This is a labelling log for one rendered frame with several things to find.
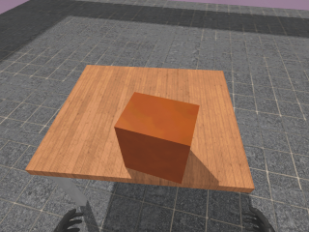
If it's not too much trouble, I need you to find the robot right hand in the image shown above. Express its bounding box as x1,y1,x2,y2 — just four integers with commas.
241,206,275,232

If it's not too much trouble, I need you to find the carton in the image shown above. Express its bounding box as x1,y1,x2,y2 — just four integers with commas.
114,92,200,184

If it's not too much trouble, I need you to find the table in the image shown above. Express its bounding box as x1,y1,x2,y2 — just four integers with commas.
25,65,255,207

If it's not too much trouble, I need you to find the robot left hand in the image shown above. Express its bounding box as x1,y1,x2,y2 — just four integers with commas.
53,209,83,232

